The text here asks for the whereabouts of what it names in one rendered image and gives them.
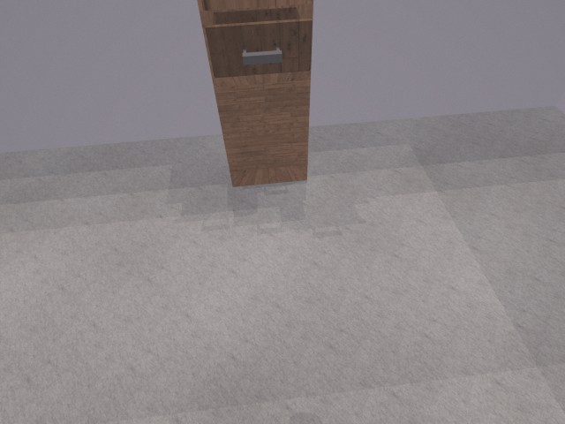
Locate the handle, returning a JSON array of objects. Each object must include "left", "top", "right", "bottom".
[{"left": 242, "top": 47, "right": 283, "bottom": 65}]

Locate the cabinet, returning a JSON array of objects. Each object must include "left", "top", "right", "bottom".
[{"left": 197, "top": 0, "right": 313, "bottom": 187}]

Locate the drawer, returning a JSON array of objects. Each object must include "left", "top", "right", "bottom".
[{"left": 205, "top": 7, "right": 313, "bottom": 78}]

